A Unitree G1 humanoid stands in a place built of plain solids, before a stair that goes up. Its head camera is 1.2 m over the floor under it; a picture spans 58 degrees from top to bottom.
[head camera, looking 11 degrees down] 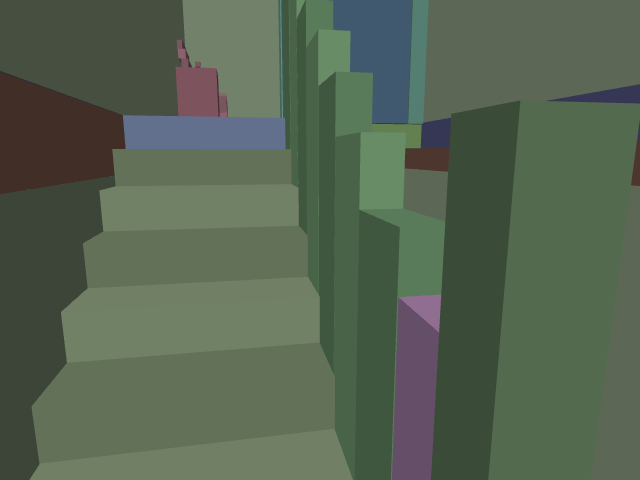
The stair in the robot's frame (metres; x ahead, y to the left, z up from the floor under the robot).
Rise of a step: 0.18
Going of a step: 0.26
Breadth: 0.85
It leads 11 degrees to the left of straight ahead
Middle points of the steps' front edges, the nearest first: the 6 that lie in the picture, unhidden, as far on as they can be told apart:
1.15 0.37 0.53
1.41 0.42 0.71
1.66 0.47 0.88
1.92 0.52 1.06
2.17 0.56 1.23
2.43 0.61 1.41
